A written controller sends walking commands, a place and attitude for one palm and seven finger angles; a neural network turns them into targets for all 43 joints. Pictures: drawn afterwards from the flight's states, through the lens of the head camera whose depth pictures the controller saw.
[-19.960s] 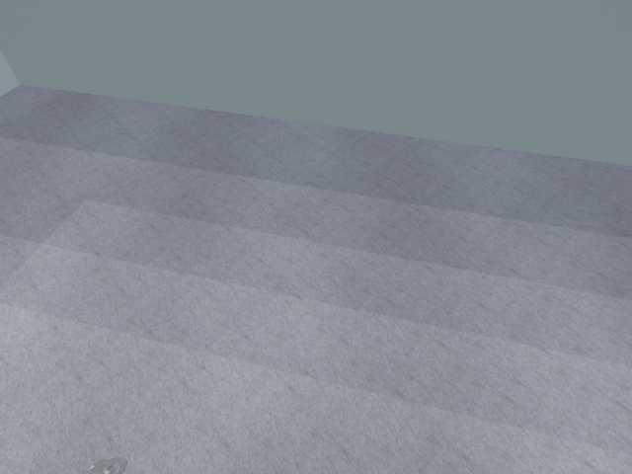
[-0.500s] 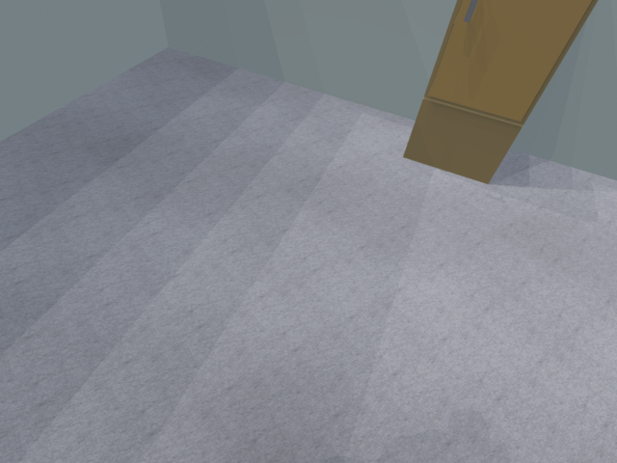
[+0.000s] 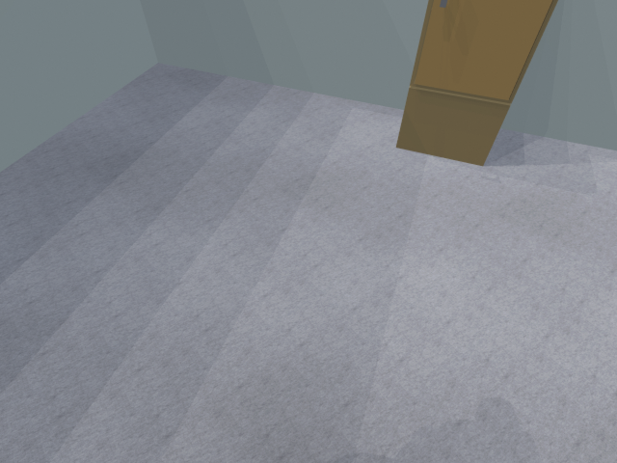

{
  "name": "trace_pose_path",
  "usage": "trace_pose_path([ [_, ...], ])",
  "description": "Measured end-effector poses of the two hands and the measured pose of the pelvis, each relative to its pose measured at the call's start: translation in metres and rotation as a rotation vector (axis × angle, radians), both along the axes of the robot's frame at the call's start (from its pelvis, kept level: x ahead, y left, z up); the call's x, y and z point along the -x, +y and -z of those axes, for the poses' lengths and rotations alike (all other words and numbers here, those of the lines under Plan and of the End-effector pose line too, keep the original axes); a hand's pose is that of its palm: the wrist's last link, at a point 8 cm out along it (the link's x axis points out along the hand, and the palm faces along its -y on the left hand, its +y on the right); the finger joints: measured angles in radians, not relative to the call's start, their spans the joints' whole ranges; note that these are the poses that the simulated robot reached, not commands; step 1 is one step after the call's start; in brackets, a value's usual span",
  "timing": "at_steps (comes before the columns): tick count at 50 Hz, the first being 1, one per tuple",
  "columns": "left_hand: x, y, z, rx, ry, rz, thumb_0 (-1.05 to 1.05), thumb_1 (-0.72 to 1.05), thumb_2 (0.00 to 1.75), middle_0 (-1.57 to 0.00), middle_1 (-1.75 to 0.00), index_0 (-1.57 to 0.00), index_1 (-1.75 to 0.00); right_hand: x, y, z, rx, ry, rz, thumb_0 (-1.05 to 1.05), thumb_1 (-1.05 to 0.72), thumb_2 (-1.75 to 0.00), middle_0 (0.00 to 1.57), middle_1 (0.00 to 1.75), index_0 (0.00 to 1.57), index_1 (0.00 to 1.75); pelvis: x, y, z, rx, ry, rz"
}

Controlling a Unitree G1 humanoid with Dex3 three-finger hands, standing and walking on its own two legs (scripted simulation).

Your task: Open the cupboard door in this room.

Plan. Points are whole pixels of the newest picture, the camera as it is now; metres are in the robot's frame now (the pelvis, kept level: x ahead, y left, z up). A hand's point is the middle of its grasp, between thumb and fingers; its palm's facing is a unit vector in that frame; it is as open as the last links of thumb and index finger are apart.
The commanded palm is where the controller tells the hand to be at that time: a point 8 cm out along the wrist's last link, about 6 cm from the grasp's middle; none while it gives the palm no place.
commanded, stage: stand and wait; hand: left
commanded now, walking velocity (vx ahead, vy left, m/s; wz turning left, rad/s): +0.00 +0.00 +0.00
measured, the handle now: out of the picture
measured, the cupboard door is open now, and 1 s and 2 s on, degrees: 0 0 0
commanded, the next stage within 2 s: turn or walk to find it in 0.86 s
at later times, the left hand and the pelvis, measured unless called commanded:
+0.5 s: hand out of the picture +0.07 +0.24 -0.15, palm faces -0.02 -0.94 -0.34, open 7.4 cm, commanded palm none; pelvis +0.00 -0.02 +0.00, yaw +0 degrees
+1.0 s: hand out of the picture +0.08 +0.22 -0.16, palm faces -0.03 -0.95 -0.31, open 7.4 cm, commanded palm none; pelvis +0.02 -0.01 +0.00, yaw -1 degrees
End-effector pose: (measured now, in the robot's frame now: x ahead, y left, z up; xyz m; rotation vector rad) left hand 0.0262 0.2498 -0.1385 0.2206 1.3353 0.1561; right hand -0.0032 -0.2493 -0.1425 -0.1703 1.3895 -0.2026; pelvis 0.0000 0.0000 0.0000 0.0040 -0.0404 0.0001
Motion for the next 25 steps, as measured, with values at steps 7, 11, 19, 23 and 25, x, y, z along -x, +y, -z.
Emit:
trace_pose_path([
  [7,0.000,0.002,-0.004,-0.016,-0.020,0.006,0.01,0.91,0.90,-0.20,-0.30,-0.20,-0.30,-0.021,-0.031,-0.010,0.055,-0.058,-0.036,0.01,-0.91,-0.90,0.20,0.30,0.20,0.30,0.006,-0.009,-0.001,0.002,-0.002,0.000],
  [11,-0.004,0.008,-0.007,-0.034,-0.036,0.012,0.01,0.91,0.90,-0.20,-0.30,-0.20,-0.30,-0.038,-0.047,-0.017,0.084,-0.099,-0.060,0.01,-0.91,-0.90,0.20,0.30,0.20,0.30,0.007,-0.012,-0.002,0.003,-0.001,0.000],
  [19,-0.020,0.024,-0.017,-0.077,-0.070,0.025,0.01,0.91,0.90,-0.20,-0.30,-0.20,-0.30,-0.071,-0.065,-0.027,0.122,-0.161,-0.106,0.01,-0.91,-0.90,0.20,0.30,0.20,0.30,0.005,-0.016,-0.003,0.005,0.004,-0.004],
  [23,-0.031,0.029,-0.022,-0.094,-0.086,0.031,0.01,0.91,0.90,-0.20,-0.30,-0.20,-0.30,-0.083,-0.068,-0.030,0.127,-0.175,-0.122,0.00,-0.91,-0.90,0.20,0.30,0.20,0.30,0.002,-0.017,-0.003,0.005,0.007,-0.006],
  [25,-0.036,0.031,-0.023,-0.100,-0.093,0.033,0.01,0.91,0.90,-0.20,-0.30,-0.20,-0.30,-0.088,-0.068,-0.030,0.126,-0.178,-0.127,0.00,-0.91,-0.90,0.20,0.30,0.20,0.30,0.000,-0.017,-0.003,0.005,0.008,-0.007],
])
